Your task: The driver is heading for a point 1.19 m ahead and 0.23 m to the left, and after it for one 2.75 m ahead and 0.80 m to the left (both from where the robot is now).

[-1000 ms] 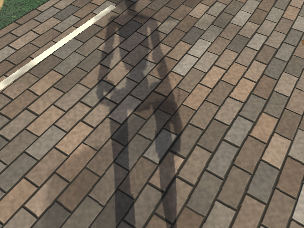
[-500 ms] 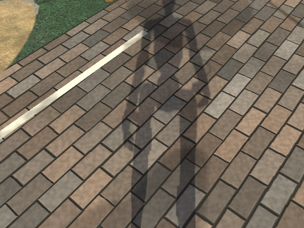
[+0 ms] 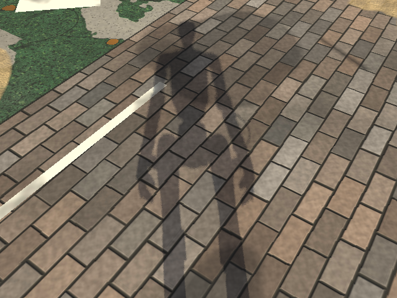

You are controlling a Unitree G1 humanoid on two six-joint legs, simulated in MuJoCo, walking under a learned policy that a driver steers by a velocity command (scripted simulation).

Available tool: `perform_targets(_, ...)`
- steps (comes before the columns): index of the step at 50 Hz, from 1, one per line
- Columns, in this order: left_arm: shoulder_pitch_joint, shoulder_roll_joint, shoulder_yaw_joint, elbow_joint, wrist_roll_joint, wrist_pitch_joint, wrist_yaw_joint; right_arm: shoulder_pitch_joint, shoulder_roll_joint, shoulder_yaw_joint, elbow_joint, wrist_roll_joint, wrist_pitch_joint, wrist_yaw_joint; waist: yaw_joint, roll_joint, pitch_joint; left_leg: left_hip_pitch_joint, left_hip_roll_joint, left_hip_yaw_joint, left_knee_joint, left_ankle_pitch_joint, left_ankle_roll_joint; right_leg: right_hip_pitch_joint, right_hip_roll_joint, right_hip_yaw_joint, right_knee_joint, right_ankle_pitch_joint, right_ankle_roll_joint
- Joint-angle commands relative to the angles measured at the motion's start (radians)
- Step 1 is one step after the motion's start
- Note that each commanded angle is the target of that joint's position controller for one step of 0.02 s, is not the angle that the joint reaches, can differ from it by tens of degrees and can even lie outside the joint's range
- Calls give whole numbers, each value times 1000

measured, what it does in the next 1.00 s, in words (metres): walks ahead: right foot, then left foot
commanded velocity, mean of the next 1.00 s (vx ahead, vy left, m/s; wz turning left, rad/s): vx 0.43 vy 0.00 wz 0.00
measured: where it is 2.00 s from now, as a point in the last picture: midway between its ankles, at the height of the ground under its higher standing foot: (178, 190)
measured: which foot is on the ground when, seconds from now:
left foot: down 0.00-0.06, up 0.08-0.42, down 0.44-0.94, up 0.96-1.00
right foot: up 0.00-0.02, down 0.04-0.44, up 0.46-0.92, down 0.94-1.00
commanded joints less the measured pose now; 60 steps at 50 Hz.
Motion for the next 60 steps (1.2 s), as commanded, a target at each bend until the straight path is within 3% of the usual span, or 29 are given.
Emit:
perform_targets(1, 176, 37, 4, 22, 5, -22, -5, 8, -143, -40, -38, 13, 20, -2, 56, 81, 82, -190, 262, -331, -264, -620, 60, 144, 36, -51, -110, -50, -48)
perform_targets(2, 214, 37, 2, 33, 5, -32, -2, -16, -122, -40, -49, 16, 21, -1, 68, 29, 122, -235, 228, -298, -192, -598, 43, 173, 4, 6, -219, -89, -78)
perform_targets(4, 331, 156, 35, 63, -24, -52, 6, -134, -57, -25, -120, 22, 5, 12, 108, -245, 174, -416, 11, -36, 191, -329, -38, 208, -260, 460, -539, -426, -188)
perform_targets(5, 276, 160, 41, 52, -13, -55, 11, -158, -91, -34, -131, -12, -1, 18, 84, -208, 218, -438, 38, -64, 330, -251, -34, 168, -321, 505, -577, -365, -201)
perform_targets(6, 229, 145, 40, 34, -13, -60, 12, -125, -95, -39, -120, -21, -6, 27, 42, -137, 189, -427, 56, -96, 386, -209, -37, 157, -293, 457, -575, -308, -188)
perform_targets(9, 202, 117, 41, 18, -21, -83, 8, -99, -93, -49, -104, -28, -20, 46, 7, -88, 125, -396, 78, -83, 447, -123, -62, 207, -211, 293, -550, -70, -157)
perform_targets(12, 253, 105, 40, 29, -18, -99, 6, -184, -67, -43, -138, -22, -22, 49, 32, -91, 110, -387, 91, -59, 388, -72, -85, 227, -187, 217, -528, 73, -161)
perform_targets(17, 298, 147, 51, 29, -5, -107, -2, -303, -73, -35, -201, -13, -24, 46, 74, -126, 112, -296, 89, -24, 223, -113, -71, 228, -204, 179, -468, 222, -177)
perform_targets(19, 283, 166, 58, 26, -6, -105, -8, -278, -84, -39, -205, -9, -29, 42, 57, -132, 105, -200, 72, -5, 162, -123, -51, 203, -212, 166, -416, 294, -167)
perform_targets(21, 239, 174, 61, 18, -15, -102, -12, -115, -98, -53, -153, -7, -41, 33, -25, -88, 60, 62, 22, 23, 49, -52, -30, 118, -173, 108, -256, 455, -129)
perform_targets(22, 231, 155, 54, 13, -18, -105, -15, 41, -147, -74, -104, -16, -54, 21, -86, -17, -30, 282, 62, -39, 31, -68, -7, 33, -114, 41, -52, 507, -101)
perform_targets(23, 226, 86, 34, -33, -40, -107, -22, 225, -265, -102, -81, -35, -63, 10, -150, 183, -159, 534, 339, -407, -78, -291, 76, -217, -11, -57, 293, 260, -42)
perform_targets(24, 225, 93, 41, -51, -25, -108, -24, 262, -317, -113, -59, -24, -52, 15, -132, 271, -166, 535, 477, -743, -226, -347, 147, -394, 76, -25, 506, -145, -45)
perform_targets(25, 162, 129, 55, -60, -7, -100, -28, 141, -253, -95, -79, -16, -45, 18, -68, 136, -49, 405, 447, -663, -214, -411, 137, -435, -9, 48, 605, -75, -69)
perform_targets(26, 116, 117, 53, -70, -8, -103, -40, 36, -186, -77, -109, -13, -49, 26, -37, 67, 25, 277, 403, -555, -235, -353, 116, -422, -43, 55, 590, 31, -76)
perform_targets(29, 120, 82, 55, -67, 1, -84, -52, -13, -96, -47, -103, -5, -68, 22, 31, 88, 63, 138, 286, -321, -285, -87, 65, -324, -82, 30, 489, 137, -54)
perform_targets(32, 50, 83, 59, -97, 4, -66, -61, 81, -109, -43, -63, -2, -83, 11, 37, 81, 70, 168, 274, -244, -286, 137, 87, -378, -80, -2, 440, 194, -30)
perform_targets(36, -146, 74, 48, -172, 0, -61, -67, 138, -106, -33, -47, -4, -86, 10, 9, 70, 105, 183, 252, -176, -293, 271, 98, -428, -72, -35, 240, 303, -4)
perform_targets(42, -302, 88, 39, -239, -12, -65, -65, 204, -133, -36, -17, -5, -88, 2, -18, 81, 118, 276, 276, -136, -270, 407, 87, -322, -21, -74, -9, 363, -43)
perform_targets(45, -223, 118, 54, -226, -10, -77, -52, 182, -155, -42, -11, -14, -82, -5, 30, 87, 66, 352, 287, -106, -114, 718, 62, -187, 34, -92, -60, 257, -92)
perform_targets(47, 58, 163, 81, -134, 1, -94, -35, 166, -161, -44, -13, -13, -70, -4, 141, 55, -83, 269, 231, -61, 235, 729, 31, 154, 63, -93, -140, 263, -135)
perform_targets(48, 227, 251, 104, -106, 26, -99, -24, 178, -123, -32, -45, -4, -69, 0, 185, -46, -212, 61, 176, -24, 551, 363, 13, 404, -170, 166, -149, 170, -186)
perform_targets(49, 238, 319, 119, -105, 25, -92, -31, 304, -26, -20, -51, 35, -66, 13, 113, -253, -315, -275, -20, -46, 904, -391, -19, 609, -420, 677, -302, 87, -332)
perform_targets(50, 134, 270, 110, -122, -11, -80, -37, 199, -123, -43, -57, 11, -61, 9, 96, -72, -222, -361, 42, -172, 951, -316, 0, 502, -357, 657, -356, -15, -289)
perform_targets(51, 30, 208, 91, -140, -20, -82, -39, 103, -126, -47, -89, 6, -66, 14, 67, -41, -83, -381, 86, -166, 907, -212, 4, 349, -325, 494, -380, 14, -253)
perform_targets(52, -15, 159, 77, -142, -15, -91, -42, 78, -106, -43, -89, 5, -68, 15, 40, 2, -23, -339, 118, -168, 853, -155, 3, 235, -287, 383, -416, 125, -221)
perform_targets(54, -15, 108, 60, -122, -17, -106, -31, 114, -72, -42, -71, -18, -41, 23, -11, -23, 10, -240, 149, -172, 771, -126, -12, 105, -224, 221, -454, 234, -163)
perform_targets(56, 42, 116, 58, -99, -19, -125, -25, 110, -60, -45, -72, -23, -17, 32, -23, -31, 22, -233, 148, -165, 743, -106, -22, 82, -210, 149, -476, 311, -151)
perform_targets(60, 103, 146, 61, -88, -16, -136, -21, -40, -74, -49, -125, -18, 4, 44, -8, -34, 75, -386, 165, -157, 654, 32, -39, 121, -196, 36, -522, 344, -125)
